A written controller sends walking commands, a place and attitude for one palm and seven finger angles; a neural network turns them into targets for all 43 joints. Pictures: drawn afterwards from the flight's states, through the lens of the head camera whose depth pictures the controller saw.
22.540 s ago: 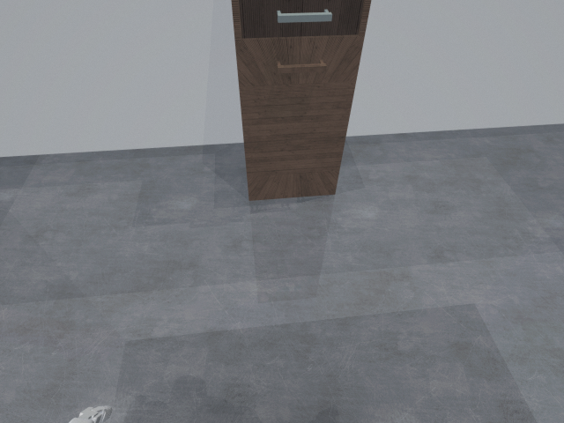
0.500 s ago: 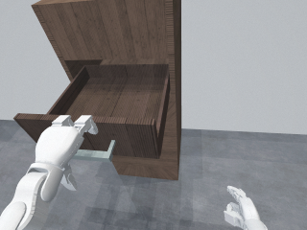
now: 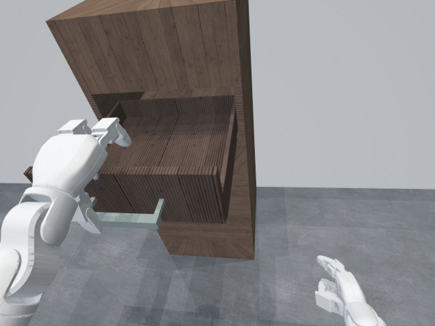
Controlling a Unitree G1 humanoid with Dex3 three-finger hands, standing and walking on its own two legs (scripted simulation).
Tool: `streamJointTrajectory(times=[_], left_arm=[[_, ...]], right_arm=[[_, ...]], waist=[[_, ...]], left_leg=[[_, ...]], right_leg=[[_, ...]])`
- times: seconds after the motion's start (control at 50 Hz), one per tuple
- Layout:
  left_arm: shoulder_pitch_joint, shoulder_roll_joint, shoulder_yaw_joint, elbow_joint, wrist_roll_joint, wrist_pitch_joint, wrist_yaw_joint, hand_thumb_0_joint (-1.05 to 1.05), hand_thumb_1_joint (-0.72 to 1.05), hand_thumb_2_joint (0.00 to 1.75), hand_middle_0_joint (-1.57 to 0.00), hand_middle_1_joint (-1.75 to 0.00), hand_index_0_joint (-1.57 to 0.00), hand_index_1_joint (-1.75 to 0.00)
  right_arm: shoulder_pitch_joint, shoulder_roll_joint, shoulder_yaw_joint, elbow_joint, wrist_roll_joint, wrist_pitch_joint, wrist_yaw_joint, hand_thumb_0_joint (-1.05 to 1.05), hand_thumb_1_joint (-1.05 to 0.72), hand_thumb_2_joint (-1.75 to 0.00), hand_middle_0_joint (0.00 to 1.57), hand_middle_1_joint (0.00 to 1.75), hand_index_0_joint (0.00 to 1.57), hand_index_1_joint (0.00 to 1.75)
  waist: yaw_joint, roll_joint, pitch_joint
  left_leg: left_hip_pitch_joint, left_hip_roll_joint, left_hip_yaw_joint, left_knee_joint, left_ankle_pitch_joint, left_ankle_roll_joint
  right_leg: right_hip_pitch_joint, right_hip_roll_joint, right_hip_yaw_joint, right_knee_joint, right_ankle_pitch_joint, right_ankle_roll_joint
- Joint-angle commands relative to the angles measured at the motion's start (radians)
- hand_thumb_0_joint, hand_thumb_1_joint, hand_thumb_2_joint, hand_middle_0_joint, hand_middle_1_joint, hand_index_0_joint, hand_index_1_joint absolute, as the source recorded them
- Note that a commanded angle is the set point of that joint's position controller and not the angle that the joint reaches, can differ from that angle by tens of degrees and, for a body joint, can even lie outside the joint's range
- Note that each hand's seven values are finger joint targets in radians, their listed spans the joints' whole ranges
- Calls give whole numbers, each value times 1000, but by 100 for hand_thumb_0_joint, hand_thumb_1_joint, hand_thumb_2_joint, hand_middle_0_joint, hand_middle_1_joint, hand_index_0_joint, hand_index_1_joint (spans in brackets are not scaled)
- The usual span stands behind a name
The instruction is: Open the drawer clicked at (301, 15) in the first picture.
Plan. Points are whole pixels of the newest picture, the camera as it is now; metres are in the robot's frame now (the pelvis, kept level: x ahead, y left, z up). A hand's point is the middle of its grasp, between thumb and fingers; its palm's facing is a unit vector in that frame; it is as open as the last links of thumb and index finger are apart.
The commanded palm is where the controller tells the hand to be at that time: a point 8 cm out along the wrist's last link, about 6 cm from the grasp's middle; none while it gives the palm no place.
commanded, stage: lift the hand off the handle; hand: left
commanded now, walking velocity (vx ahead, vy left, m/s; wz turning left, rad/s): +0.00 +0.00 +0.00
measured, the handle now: (121, 211) +0.29 +0.25 +0.08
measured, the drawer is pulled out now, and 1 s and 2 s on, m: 0.30 0.30 0.30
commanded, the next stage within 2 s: draw the hand back to the body in 0.20 s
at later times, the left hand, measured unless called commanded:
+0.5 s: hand (81, 178) +0.24 +0.23 +0.22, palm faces +0.21 -0.01 -0.98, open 13.9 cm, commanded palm +0.19 +0.24 +0.28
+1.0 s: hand (72, 181) +0.22 +0.23 +0.24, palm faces +0.35 -0.56 -0.75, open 13.8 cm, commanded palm +0.17 +0.26 +0.27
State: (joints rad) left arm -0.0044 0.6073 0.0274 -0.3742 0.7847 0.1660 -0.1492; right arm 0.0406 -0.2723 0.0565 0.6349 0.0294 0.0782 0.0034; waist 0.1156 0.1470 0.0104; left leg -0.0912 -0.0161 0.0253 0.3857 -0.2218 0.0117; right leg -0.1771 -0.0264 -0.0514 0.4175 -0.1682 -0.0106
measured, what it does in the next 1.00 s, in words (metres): stands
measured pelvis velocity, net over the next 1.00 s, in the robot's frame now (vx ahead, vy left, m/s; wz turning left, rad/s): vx -0.01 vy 0.00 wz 0.02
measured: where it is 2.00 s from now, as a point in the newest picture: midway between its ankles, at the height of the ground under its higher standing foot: outside the picture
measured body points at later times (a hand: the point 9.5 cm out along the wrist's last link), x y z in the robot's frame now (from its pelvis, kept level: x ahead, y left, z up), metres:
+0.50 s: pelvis -0.01 +0.00 +0.00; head -0.02 -0.07 +0.44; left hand +0.23 +0.23 +0.27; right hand +0.23 -0.19 -0.10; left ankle +0.00 +0.11 -0.74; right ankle +0.04 -0.11 -0.74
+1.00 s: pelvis -0.01 +0.00 +0.00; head -0.01 -0.04 +0.44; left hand +0.20 +0.26 +0.28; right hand +0.23 -0.19 -0.09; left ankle +0.00 +0.11 -0.74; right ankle +0.04 -0.11 -0.74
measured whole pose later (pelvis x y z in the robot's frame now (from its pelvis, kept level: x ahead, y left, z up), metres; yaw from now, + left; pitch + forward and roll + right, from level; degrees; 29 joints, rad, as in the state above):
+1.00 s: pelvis -0.01 +0.00 +0.00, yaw +1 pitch -5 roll +0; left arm 0.16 0.56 0.32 -0.47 0.17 -0.04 -0.06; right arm 0.08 -0.24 0.06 0.62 0.02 -0.05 -0.05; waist 0.09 0.12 0.06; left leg -0.13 0.00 0.00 0.46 -0.25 0.01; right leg -0.18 -0.01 -0.08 0.43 -0.17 -0.02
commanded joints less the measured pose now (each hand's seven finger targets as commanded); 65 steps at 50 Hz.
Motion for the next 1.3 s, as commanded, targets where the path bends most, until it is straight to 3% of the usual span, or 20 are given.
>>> streamJointTrajectory(times=[0.0, 0.04, 0.16, 0.28, 0.34, 0.36, 0.44, 0.48, 0.66, 0.76, 0.8, 0.86, 0.88, 0.9, 0.92, 0.94, 0.96, 1.0, 1.1, 1.28], left_arm=[[-270, 244, 192, -158, 4, 16, 22, 0, -50, 30, -30, -120, -30, -120], [-327, 285, 227, -208, -8, 19, 23, 0, -50, 30, -30, -120, -30, -120], [-317, 208, 146, -155, -23, 50, -29, 0, -50, 30, -30, -120, -30, -120], [-301, 263, 194, -160, -15, 17, -33, 0, -50, 30, -30, -120, -30, -120], [-257, 355, 307, -227, -30, -10, -11, 0, -50, 30, -30, -120, -30, -120], [-264, 302, 263, -233, -23, -17, -9, 0, -50, 30, -30, -120, -30, -120], [-164, 342, 343, -220, -76, -16, 15, 0, -50, 30, -30, -120, -30, -120], [-168, 284, 281, -127, -71, 2, 10, 0, -50, 30, -30, -120, -30, -120], [-189, 318, 275, -214, -58, -31, -27, 0, -50, 30, -30, -120, -30, -120], [-140, 353, 343, -239, -80, -67, -2, 0, -50, 30, -30, -120, -30, -120], [-87, 357, 365, -184, -92, -65, 10, 0, -50, 30, -30, -120, -30, -120], [-109, 360, 374, -222, -98, -57, 17, 0, -50, 30, -30, -120, -30, -120], [-65, 345, 365, -190, -104, -49, 19, 0, -50, 30, -30, -120, -30, -120], [-189, -32, 371, -323, -733, -201, 107, 0, -47, 32, -30, -118, -30, -118], [-44, 72, 444, -228, -751, -262, 162, 0, -43, 33, -29, -115, -29, -115], [41, 61, 499, -241, -826, -300, 184, 0, -40, 34, -29, -113, -29, -113], [26, 18, 484, -311, -845, -337, 204, 0, -36, 36, -29, -111, -29, -111], [3, 20, 512, -366, -853, -383, 245, 0, -29, 39, -29, -107, -29, -107], [7, -60, 459, -327, -855, -413, 266, 0, -12, 47, -27, -95, -27, -95], [150, -61, 475, -454, -849, -422, 262, 0, 20, 60, -25, -75, -25, -75]], right_arm=[[-212, -77, -24, -183, 8, -46, 7, 0, -90, -90, 20, 30, 20, 30], [-231, -82, -28, -191, 14, -56, 7, 0, -90, -90, 20, 30, 20, 30], [-228, -75, -17, -201, 18, -52, 15, 0, -90, -90, 20, 30, 20, 30], [-198, -78, -27, -187, 11, -51, 8, 0, -90, -90, 20, 30, 20, 30], [-212, -91, -28, -200, 11, -58, 5, 0, -90, -90, 20, 30, 20, 30], [-205, -68, -17, -206, 1, -63, 13, 0, -90, -90, 20, 30, 20, 30], [-208, -87, -32, -200, 15, -64, 8, 0, -90, -90, 20, 30, 20, 30], [-185, -81, -28, -182, 15, -60, 7, 0, -90, -90, 20, 30, 20, 30], [-185, -86, -21, -200, 3, -87, -18, 0, -90, -90, 20, 30, 20, 30], [-175, -81, -21, -199, -4, -101, -19, 0, -90, -90, 20, 30, 20, 30], [-161, -90, -32, -186, 1, -94, -22, 0, -90, -90, 20, 30, 20, 30], [-172, -87, -27, -199, -2, -101, -16, 0, -90, -90, 20, 30, 20, 30], [-167, -88, -32, -191, 3, -96, -18, 0, -90, -90, 20, 30, 20, 30], [-88, 2, -34, -244, 4, -160, -45, 0, -90, -90, 20, 30, 20, 30], [-73, -37, -28, -194, -12, -191, -66, 0, -90, -90, 20, 30, 20, 30], [-88, -46, -34, -170, -14, -215, -81, 0, -90, -90, 20, 30, 20, 30], [-77, -37, -29, -168, -18, -242, -82, 0, -90, -90, 20, 30, 20, 30], [-50, -36, -35, -140, -30, -272, -86, 0, -90, -90, 20, 30, 20, 30], [-39, -31, -45, -123, -38, -293, -86, 0, -90, -90, 20, 30, 20, 30], [-25, -43, -67, -135, -47, -298, -61, 0, -90, -90, 20, 30, 20, 30]], waist=[[18, -103, -171], [17, -55, -207], [10, -102, -189], [-5, -117, -196], [21, -62, -230], [28, -76, -260], [23, -66, -186], [0, -125, -116], [3, -74, -209], [17, -67, -190], [12, -96, -115], [24, -65, -190], [13, -75, -150], [-91, -256, -67], [-77, -355, -43], [-62, -381, -29], [-54, -198, -95], [-46, -32, -126], [-47, -41, -31], [-33, -71, -120]], left_leg=[[-106, -2, -25, -77, 146, 0], [-89, 2, -29, -58, 152, -2], [-122, -3, -21, -56, 127, -2], [-115, 2, -29, -51, 114, 2], [-111, 2, -30, -29, 139, 1], [-116, -8, -30, -26, 171, -2], [-125, 7, -26, -20, 142, -5], [-154, 7, -18, -34, 89, -5], [-130, -5, -32, -15, 81, 1], [-130, 0, -42, -16, 95, -7], [-148, 8, -36, -26, 74, -6], [-139, 2, -40, -12, 105, -11], [-146, 7, -34, -19, 100, -9], [-49, 33, -23, -6, -5, 15], [-43, 53, -30, -7, -74, 23], [-39, 51, -31, -8, -67, 25], [-17, 37, -9, -17, -38, 21], [4, 35, -9, -41, 8, 3], [-26, 40, -10, -71, 30, 1], [-3, 50, -19, -28, 279, -9]], right_leg=[[154, 18, 33, -41, 36, -9], [161, 20, 54, -34, 51, -14], [147, 8, 44, -26, 21, -10], [132, 14, 34, -27, 5, -6], [160, 14, 56, -17, 45, -10], [189, 2, 49, -3, 63, -13], [142, 6, 58, -20, 58, -9], [96, 4, 41, -36, -15, 1], [137, -5, 51, -20, -33, -1], [131, -6, 40, -20, -17, -5], [89, 0, 32, -36, -31, 3], [136, -9, 43, -17, -2, -6], [115, -4, 36, -23, 0, -1], [47, 23, 0, -96, -42, -10], [20, 22, 9, -115, -123, 2], [20, 23, 15, -147, -140, 4], [68, 6, 18, -141, -112, 3], [110, 7, 13, -114, -44, -8], [109, 13, 14, -128, -42, -12], [183, 18, 2, -57, 202, -18]])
